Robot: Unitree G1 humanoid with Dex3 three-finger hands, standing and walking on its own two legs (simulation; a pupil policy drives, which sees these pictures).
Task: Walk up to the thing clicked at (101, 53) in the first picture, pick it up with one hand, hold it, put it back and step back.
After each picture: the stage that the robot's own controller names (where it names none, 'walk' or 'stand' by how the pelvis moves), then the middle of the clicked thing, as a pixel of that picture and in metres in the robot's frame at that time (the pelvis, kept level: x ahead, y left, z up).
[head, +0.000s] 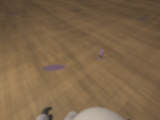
stand; (100, 55) +1.28 -0.23 -0.65
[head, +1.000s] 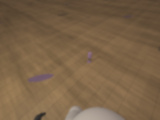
walk; (89, 57) +1.17 +0.09 -0.63
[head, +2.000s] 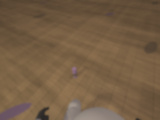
walk; (74, 72) +0.73 +0.28 -0.64
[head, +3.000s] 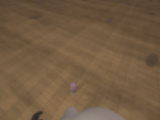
walk; (73, 88) +0.48 +0.19 -0.63
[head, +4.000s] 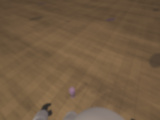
stand; (72, 93) +0.41 +0.21 -0.65
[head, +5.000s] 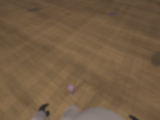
stand; (71, 90) +0.39 +0.20 -0.64
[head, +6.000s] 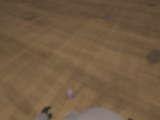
stand; (70, 94) +0.37 +0.23 -0.66
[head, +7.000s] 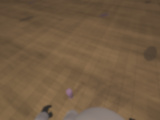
stand; (70, 94) +0.37 +0.25 -0.65
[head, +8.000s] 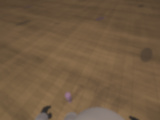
stand; (68, 97) +0.34 +0.25 -0.65
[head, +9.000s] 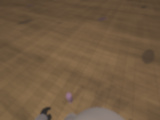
stand; (69, 98) +0.34 +0.23 -0.66
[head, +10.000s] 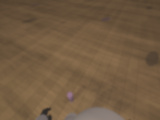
stand; (70, 97) +0.35 +0.22 -0.66
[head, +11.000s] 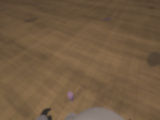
stand; (71, 97) +0.35 +0.22 -0.66
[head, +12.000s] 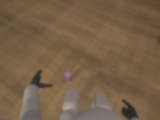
go down; (68, 77) +0.41 +0.21 -0.50
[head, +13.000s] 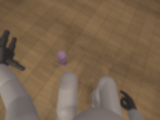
go down; (62, 59) +0.45 +0.25 -0.27
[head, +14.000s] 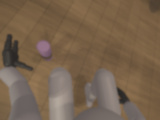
close in; (46, 52) +0.43 +0.29 -0.19
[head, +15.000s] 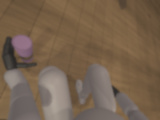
close; (25, 51) +0.41 +0.31 -0.15
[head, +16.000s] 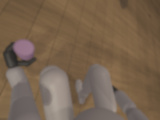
lift; (26, 53) +0.39 +0.31 -0.15
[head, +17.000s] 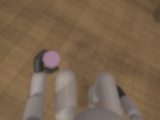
lift; (51, 62) +0.33 +0.27 -0.04
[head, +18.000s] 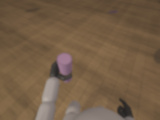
hold; (66, 70) +0.32 +0.17 +0.09
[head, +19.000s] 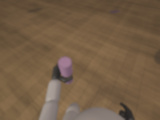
hold; (67, 72) +0.31 +0.17 +0.05
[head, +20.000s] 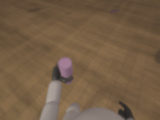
hold; (67, 73) +0.31 +0.17 +0.05
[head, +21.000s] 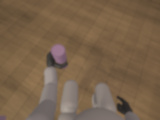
crouch; (61, 59) +0.40 +0.20 -0.03
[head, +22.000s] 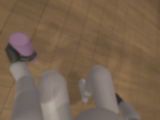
lower; (26, 50) +0.42 +0.31 -0.16
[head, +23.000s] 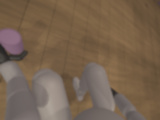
lower; (15, 48) +0.43 +0.32 -0.16
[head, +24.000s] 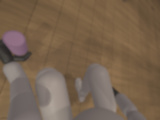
lower; (19, 49) +0.42 +0.32 -0.16
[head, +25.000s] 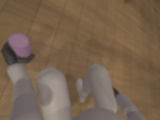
lower; (24, 51) +0.41 +0.31 -0.16
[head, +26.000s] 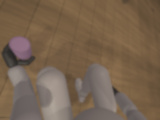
loosen; (24, 53) +0.40 +0.31 -0.16
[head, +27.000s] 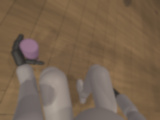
withdraw; (31, 54) +0.40 +0.29 -0.16
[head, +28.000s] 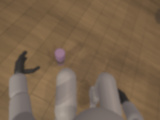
walk; (60, 58) +0.42 +0.25 -0.23
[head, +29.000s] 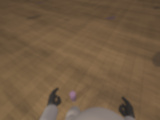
stand; (73, 96) +0.36 +0.17 -0.58
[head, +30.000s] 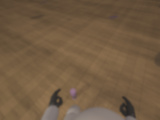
stand; (73, 94) +0.38 +0.19 -0.60
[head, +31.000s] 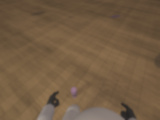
stand; (74, 92) +0.38 +0.18 -0.61
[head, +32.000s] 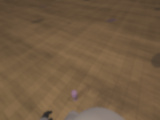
walk; (74, 95) +0.39 +0.19 -0.65
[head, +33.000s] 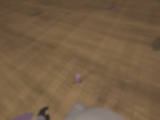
walk; (78, 79) +0.56 +0.21 -0.65
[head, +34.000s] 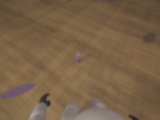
walk; (78, 58) +0.87 +0.16 -0.64
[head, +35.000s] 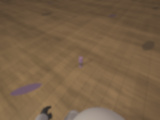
stand; (80, 62) +1.01 +0.18 -0.64
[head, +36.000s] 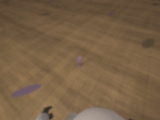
stand; (79, 62) +1.00 +0.20 -0.66
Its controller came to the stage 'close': yes
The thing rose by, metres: 0.68
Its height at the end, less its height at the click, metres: +0.00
